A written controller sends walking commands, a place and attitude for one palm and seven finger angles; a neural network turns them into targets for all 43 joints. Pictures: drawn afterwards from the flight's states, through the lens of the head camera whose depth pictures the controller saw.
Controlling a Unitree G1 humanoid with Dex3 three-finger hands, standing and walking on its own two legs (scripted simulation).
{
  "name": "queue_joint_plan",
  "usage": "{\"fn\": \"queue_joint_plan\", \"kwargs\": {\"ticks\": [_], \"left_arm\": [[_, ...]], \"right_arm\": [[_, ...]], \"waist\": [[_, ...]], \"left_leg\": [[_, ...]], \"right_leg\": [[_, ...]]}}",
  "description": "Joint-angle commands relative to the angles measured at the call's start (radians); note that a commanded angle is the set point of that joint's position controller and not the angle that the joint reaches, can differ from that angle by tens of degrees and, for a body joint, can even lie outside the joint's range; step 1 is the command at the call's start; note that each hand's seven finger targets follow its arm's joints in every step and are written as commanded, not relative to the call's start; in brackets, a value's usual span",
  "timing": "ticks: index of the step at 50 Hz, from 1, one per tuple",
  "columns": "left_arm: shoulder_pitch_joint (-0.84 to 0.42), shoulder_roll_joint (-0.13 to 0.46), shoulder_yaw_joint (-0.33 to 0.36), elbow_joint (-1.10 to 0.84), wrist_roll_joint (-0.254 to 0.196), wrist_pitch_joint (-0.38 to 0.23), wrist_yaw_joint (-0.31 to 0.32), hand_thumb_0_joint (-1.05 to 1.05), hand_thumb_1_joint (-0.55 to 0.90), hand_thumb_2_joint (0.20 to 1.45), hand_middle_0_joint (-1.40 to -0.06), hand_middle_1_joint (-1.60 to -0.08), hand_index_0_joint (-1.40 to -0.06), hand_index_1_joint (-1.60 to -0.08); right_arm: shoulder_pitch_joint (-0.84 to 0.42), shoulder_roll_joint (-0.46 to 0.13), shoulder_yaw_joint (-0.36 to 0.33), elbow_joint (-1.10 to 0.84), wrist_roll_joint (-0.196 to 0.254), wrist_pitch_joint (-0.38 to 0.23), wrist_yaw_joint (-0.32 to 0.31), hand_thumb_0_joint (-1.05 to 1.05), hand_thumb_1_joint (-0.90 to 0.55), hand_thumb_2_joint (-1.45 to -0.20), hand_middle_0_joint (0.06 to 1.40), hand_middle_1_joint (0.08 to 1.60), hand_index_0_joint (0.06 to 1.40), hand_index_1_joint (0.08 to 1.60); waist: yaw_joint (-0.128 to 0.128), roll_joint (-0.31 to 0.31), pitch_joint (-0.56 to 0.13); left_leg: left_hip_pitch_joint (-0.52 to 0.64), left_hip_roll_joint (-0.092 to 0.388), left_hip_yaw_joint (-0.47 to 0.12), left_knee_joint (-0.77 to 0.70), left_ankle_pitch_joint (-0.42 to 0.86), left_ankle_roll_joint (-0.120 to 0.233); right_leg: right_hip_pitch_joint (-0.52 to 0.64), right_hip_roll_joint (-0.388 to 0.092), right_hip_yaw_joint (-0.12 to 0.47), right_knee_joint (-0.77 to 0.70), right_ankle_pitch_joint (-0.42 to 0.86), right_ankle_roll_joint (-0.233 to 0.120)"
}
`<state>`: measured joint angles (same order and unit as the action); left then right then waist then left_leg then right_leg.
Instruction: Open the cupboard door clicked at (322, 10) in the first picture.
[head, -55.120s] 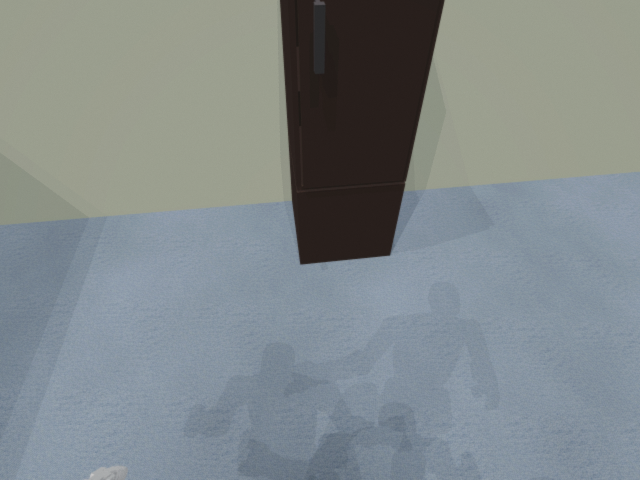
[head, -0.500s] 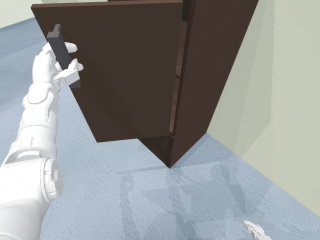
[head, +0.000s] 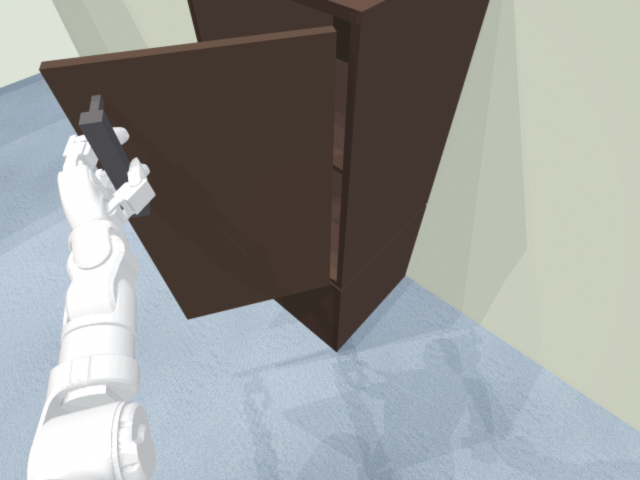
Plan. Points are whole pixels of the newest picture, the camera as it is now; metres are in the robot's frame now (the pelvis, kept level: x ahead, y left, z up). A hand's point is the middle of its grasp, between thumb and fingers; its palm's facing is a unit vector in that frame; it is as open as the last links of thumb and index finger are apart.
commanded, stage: pull the door open along its arc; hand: left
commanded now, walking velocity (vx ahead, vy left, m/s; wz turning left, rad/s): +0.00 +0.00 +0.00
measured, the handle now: (120, 158) +0.49 +0.25 +0.15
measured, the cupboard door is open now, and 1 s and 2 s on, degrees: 57 94 93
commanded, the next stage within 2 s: open thumb and fingers to let go in 0.94 s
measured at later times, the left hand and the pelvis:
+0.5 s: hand (163, 221) +0.38 +0.17 +0.15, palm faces +0.45 -0.89 +0.01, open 6.1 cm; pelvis -0.01 -0.02 +0.01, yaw +4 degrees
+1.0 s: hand (230, 278) +0.30 +0.09 +0.15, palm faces +0.35 -0.94 +0.05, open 6.6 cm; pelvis +0.00 -0.01 +0.01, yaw +3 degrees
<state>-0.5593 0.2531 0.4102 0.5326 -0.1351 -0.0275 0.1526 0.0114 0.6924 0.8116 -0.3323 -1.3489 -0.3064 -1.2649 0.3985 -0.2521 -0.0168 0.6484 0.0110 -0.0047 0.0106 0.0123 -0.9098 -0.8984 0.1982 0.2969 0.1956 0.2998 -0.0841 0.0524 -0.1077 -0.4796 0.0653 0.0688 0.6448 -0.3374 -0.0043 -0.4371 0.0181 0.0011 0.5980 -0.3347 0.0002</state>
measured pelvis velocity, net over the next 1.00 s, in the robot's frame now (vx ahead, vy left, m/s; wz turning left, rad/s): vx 0.00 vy -0.01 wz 0.05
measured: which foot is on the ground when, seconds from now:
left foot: down 0.00-1.00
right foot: down 0.00-1.00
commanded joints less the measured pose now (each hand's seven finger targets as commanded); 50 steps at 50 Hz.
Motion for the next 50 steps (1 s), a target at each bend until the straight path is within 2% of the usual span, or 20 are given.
{"fn": "queue_joint_plan", "kwargs": {"ticks": [1,3,5,8,9,12,14,16,19,22,24,28,31,32,35,40,45,48,49,50], "left_arm": [[-0.09,0.154,-0.016,-0.438,0.055,0.0,0.143,0.0,0.9,0.9,-0.4,-1.35,-0.4,-1.35],[-0.048,0.083,-0.084,-0.534,0.062,0.018,0.135,0.0,0.9,0.9,-0.4,-1.35,-0.4,-1.35],[-0.046,0.021,-0.14,-0.575,0.049,0.042,0.135,0.0,0.9,0.9,-0.4,-1.35,-0.4,-1.35],[-0.145,-0.015,-0.182,-0.569,0.055,0.077,0.157,0.0,0.9,0.9,-0.4,-1.35,-0.4,-1.35],[-0.202,-0.008,-0.187,-0.566,0.062,0.083,0.169,0.0,0.9,0.9,-0.4,-1.35,-0.4,-1.35],[-0.331,-0.046,-0.227,-0.491,0.085,0.092,0.193,0.0,0.9,0.9,-0.4,-1.35,-0.4,-1.35],[-0.35,-0.053,-0.238,-0.453,0.096,0.084,0.196,0.0,0.9,0.9,-0.4,-1.35,-0.4,-1.35],[-0.38,-0.071,-0.253,-0.421,0.094,0.068,0.186,0.0,0.9,0.9,-0.4,-1.35,-0.4,-1.35],[-0.411,-0.052,-0.239,-0.371,0.085,0.034,0.173,0.0,0.9,0.9,-0.4,-1.35,-0.4,-1.35],[-0.379,-0.054,-0.235,-0.382,0.081,0.004,0.159,0.0,0.9,0.9,-0.4,-1.35,-0.4,-1.35],[-0.316,-0.051,-0.23,-0.372,0.073,-0.006,0.149,0.0,0.9,0.9,-0.4,-1.35,-0.4,-1.35],[-0.22,-0.081,-0.246,-0.434,0.055,-0.01,0.138,0.0,0.9,0.9,-0.4,-1.35,-0.4,-1.35],[-0.106,-0.116,-0.273,-0.49,0.042,0.001,0.137,0.0,0.9,0.9,-0.4,-1.35,-0.4,-1.35],[-0.081,-0.124,-0.282,-0.543,0.042,0.003,0.141,0.0,0.9,0.9,-0.4,-1.35,-0.4,-1.35],[0.05,-0.172,-0.325,-0.632,0.042,0.03,0.155,0.0,0.9,0.9,-0.4,-1.35,-0.4,-1.35],[0.182,-0.212,-0.388,-0.804,0.072,0.083,0.199,0.0,0.9,0.9,-0.4,-1.35,-0.4,-1.35],[0.354,-0.327,-0.523,-0.961,0.111,0.139,0.248,0.0,0.9,0.9,-0.4,-1.35,-0.4,-1.35],[0.304,-0.332,-0.552,-0.973,0.159,0.174,0.301,0.0,0.9,0.9,-0.4,-1.35,-0.4,-1.35],[0.277,-0.321,-0.552,-0.944,0.178,0.187,0.319,0.0,0.9,0.9,-0.4,-1.35,-0.4,-1.35],[0.226,-0.322,-0.549,-0.936,0.187,0.197,0.336,0.0,0.9,0.9,-0.4,-1.35,-0.4,-1.35]], "right_arm": [[-0.094,-0.11,-0.045,-0.143,0.0,-0.053,0.001,0.0,-0.9,-0.9,0.2,0.3,0.2,0.3],[-0.131,-0.098,-0.041,-0.155,0.001,-0.053,-0.008,0.0,-0.9,-0.9,0.2,0.3,0.2,0.3],[-0.168,-0.09,-0.032,-0.157,0.001,-0.051,-0.024,0.0,-0.9,-0.9,0.2,0.3,0.2,0.3],[-0.217,-0.081,-0.016,-0.141,-0.006,-0.045,-0.05,0.0,-0.9,-0.9,0.2,0.3,0.2,0.3],[-0.226,-0.08,-0.013,-0.131,-0.009,-0.043,-0.059,0.0,-0.9,-0.9,0.2,0.3,0.2,0.3],[-0.242,-0.065,-0.001,-0.101,-0.018,-0.04,-0.074,0.0,-0.9,-0.9,0.2,0.3,0.2,0.3],[-0.241,-0.064,-0.001,-0.093,-0.022,-0.036,-0.078,0.0,-0.9,-0.9,0.2,0.3,0.2,0.3],[-0.251,-0.056,0.0,-0.089,-0.022,-0.035,-0.081,0.0,-0.9,-0.9,0.2,0.3,0.2,0.3],[-0.248,-0.059,-0.001,-0.081,-0.02,-0.034,-0.085,0.0,-0.9,-0.9,0.2,0.3,0.2,0.3],[-0.258,-0.053,-0.001,-0.093,-0.018,-0.039,-0.083,0.0,-0.9,-0.9,0.2,0.3,0.2,0.3],[-0.257,-0.059,-0.004,-0.1,-0.016,-0.042,-0.08,0.0,-0.9,-0.9,0.2,0.3,0.2,0.3],[-0.266,-0.058,-0.006,-0.121,-0.011,-0.05,-0.072,0.0,-0.9,-0.9,0.2,0.3,0.2,0.3],[-0.275,-0.06,-0.007,-0.136,-0.008,-0.057,-0.065,0.0,-0.9,-0.9,0.2,0.3,0.2,0.3],[-0.283,-0.059,-0.009,-0.143,-0.008,-0.06,-0.063,0.0,-0.9,-0.9,0.2,0.3,0.2,0.3],[-0.303,-0.055,-0.009,-0.158,-0.011,-0.067,-0.057,0.0,-0.9,-0.9,0.2,0.3,0.2,0.3],[-0.344,-0.042,-0.003,-0.172,-0.02,-0.066,-0.051,0.0,-0.9,-0.9,0.2,0.3,0.2,0.3],[-0.374,-0.017,0.0,-0.197,-0.033,-0.054,-0.027,0.0,-0.9,-0.9,0.2,0.3,0.2,0.3],[-0.384,-0.011,0.005,-0.186,-0.044,-0.029,-0.019,0.0,-0.9,-0.9,0.2,0.3,0.2,0.3],[-0.388,-0.013,0.005,-0.175,-0.046,-0.018,-0.021,0.0,-0.9,-0.9,0.2,0.3,0.2,0.3],[-0.4,-0.011,0.008,-0.177,-0.05,-0.009,-0.024,0.0,-0.9,-0.9,0.2,0.3,0.2,0.3]], "waist": [[0.105,-0.012,-0.349],[0.1,-0.023,-0.329],[0.088,-0.057,-0.27],[0.072,-0.072,-0.191],[0.062,-0.08,-0.174],[0.05,-0.053,-0.172],[0.052,-0.083,-0.194],[0.054,-0.043,-0.214],[0.053,-0.09,-0.227],[0.077,-0.035,-0.259],[0.085,-0.087,-0.263],[0.107,-0.059,-0.252],[0.118,-0.101,-0.228],[0.123,-0.081,-0.229],[0.133,-0.096,-0.206],[0.137,-0.086,-0.153],[0.137,-0.097,-0.12],[0.121,-0.093,-0.095],[0.113,-0.132,-0.063],[0.111,-0.117,-0.069]], "left_leg": [[0.237,-0.036,-0.016,-0.058,0.549,0.015],[0.273,-0.033,-0.012,-0.07,0.552,0.016],[0.281,-0.035,-0.015,-0.083,0.498,0.018],[0.292,-0.043,-0.024,-0.104,0.411,0.017],[0.3,-0.045,-0.024,-0.1,0.388,0.021],[0.318,-0.056,-0.037,-0.1,0.372,0.018],[0.329,-0.061,-0.036,-0.097,0.379,0.021],[0.338,-0.067,-0.035,-0.093,0.391,0.018],[0.33,-0.068,-0.041,-0.093,0.38,0.019],[0.338,-0.072,-0.037,-0.098,0.391,0.018],[0.329,-0.068,-0.038,-0.1,0.4,0.022],[0.327,-0.068,-0.029,-0.119,0.389,0.02],[0.321,-0.065,-0.028,-0.136,0.373,0.022],[0.331,-0.063,-0.024,-0.137,0.385,0.022],[0.342,-0.06,-0.02,-0.149,0.38,0.022],[0.365,-0.057,-0.018,-0.163,0.354,0.02],[0.388,-0.054,-0.024,-0.149,0.393,0.017],[0.392,-0.056,-0.032,-0.136,0.387,0.014],[0.383,-0.054,-0.039,-0.131,0.367,0.016],[0.388,-0.059,-0.039,-0.13,0.355,0.018]], "right_leg": [[0.262,0.027,-0.065,-0.021,0.575,-0.012],[0.27,0.024,-0.063,-0.033,0.585,-0.014],[0.264,0.021,-0.063,-0.057,0.565,-0.011],[0.229,0.011,-0.06,-0.087,0.487,-0.011],[0.217,0.007,-0.052,-0.102,0.465,-0.007],[0.192,-0.004,-0.049,-0.103,0.432,-0.012],[0.206,-0.008,-0.043,-0.109,0.448,-0.011],[0.21,-0.013,-0.042,-0.103,0.466,-0.014],[0.224,-0.013,-0.039,-0.106,0.467,-0.012],[0.248,-0.015,-0.039,-0.097,0.478,-0.018],[0.268,-0.012,-0.041,-0.1,0.499,-0.014],[0.288,-0.009,-0.045,-0.107,0.486,-0.017],[0.305,-0.008,-0.05,-0.121,0.467,-0.014],[0.31,-0.008,-0.049,-0.12,0.475,-0.016],[0.317,-0.009,-0.055,-0.134,0.455,-0.013],[0.307,-0.012,-0.057,-0.158,0.39,-0.015],[0.311,-0.013,-0.069,-0.155,0.427,-0.018],[0.286,-0.013,-0.069,-0.153,0.42,-0.023],[0.271,-0.014,-0.065,-0.171,0.386,-0.022],[0.265,-0.018,-0.059,-0.172,0.375,-0.022]]}}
